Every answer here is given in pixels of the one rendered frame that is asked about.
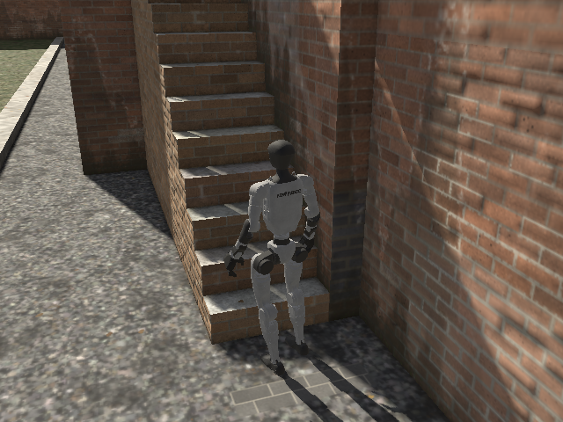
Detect stairs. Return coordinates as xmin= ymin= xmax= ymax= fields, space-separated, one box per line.
xmin=131 ymin=0 xmax=330 ymax=345

